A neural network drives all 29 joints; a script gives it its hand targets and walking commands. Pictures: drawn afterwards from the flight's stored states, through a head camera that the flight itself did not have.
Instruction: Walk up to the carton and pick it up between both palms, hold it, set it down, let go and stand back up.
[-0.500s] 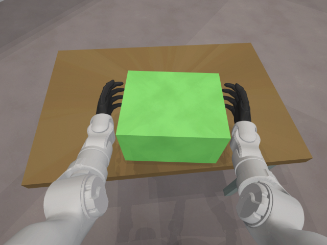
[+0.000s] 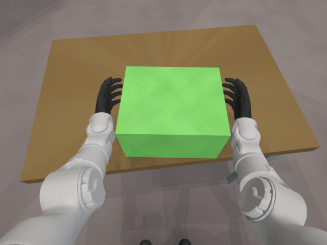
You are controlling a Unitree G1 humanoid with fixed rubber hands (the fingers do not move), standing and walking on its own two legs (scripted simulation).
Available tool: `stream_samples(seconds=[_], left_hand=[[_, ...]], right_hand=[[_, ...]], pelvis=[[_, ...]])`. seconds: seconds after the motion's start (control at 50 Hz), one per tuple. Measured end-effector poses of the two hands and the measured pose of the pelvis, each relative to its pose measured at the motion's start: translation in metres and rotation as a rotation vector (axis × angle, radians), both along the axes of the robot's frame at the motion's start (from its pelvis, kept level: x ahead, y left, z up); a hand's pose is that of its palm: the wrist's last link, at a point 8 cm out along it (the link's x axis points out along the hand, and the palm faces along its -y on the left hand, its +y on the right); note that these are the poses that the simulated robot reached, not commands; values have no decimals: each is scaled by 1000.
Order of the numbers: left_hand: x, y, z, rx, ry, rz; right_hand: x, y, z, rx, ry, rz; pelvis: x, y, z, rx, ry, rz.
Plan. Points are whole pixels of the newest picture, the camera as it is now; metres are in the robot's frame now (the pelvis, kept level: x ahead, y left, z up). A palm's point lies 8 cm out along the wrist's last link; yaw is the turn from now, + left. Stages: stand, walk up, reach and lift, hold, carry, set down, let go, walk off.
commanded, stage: set down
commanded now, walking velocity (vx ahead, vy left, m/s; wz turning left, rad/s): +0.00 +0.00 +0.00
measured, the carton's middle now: (171, 113) +0.45 +0.01 -0.02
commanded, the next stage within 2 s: none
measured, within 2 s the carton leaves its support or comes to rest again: neither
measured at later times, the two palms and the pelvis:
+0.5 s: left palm (104, 110) +0.43 +0.18 +0.02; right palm (241, 112) +0.43 -0.17 +0.03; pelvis -0.01 +0.00 +0.00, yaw +0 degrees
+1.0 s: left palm (104, 110) +0.43 +0.18 +0.02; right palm (241, 113) +0.43 -0.17 +0.02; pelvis +0.00 +0.00 +0.00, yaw +1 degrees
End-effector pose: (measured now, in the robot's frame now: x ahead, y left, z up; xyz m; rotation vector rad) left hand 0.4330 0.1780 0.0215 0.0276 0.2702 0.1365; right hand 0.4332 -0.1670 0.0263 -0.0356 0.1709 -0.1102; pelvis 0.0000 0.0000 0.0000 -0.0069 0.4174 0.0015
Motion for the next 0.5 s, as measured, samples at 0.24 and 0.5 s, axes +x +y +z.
stream_samples(seconds=[0.24,0.5], left_hand=[[-2,0,-3,-19,-15,3],[-2,0,-3,-19,-21,2]], right_hand=[[-1,0,-1,-9,-9,0],[-2,0,-1,-19,-9,0]], pelvis=[[-6,-1,-1,3,1,-2],[-5,-1,0,4,-8,1]])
